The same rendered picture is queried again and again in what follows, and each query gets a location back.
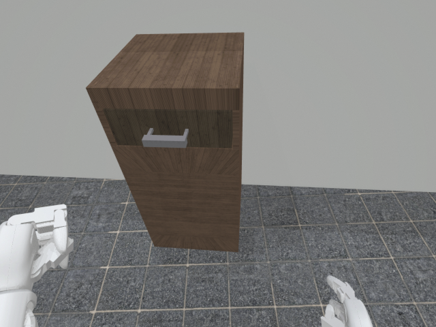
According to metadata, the cabinet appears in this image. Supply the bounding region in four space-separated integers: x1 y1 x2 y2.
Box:
86 32 244 252

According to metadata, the left robot forearm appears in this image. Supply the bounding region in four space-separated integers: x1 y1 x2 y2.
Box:
0 290 38 327

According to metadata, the right robot hand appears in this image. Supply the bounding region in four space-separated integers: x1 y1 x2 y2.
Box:
321 275 373 327

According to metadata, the drawer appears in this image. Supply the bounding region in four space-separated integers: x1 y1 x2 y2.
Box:
103 108 233 148

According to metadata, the handle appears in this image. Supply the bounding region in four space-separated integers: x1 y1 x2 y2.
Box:
142 128 189 148

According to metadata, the left robot hand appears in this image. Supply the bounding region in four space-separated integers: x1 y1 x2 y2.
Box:
0 204 74 292

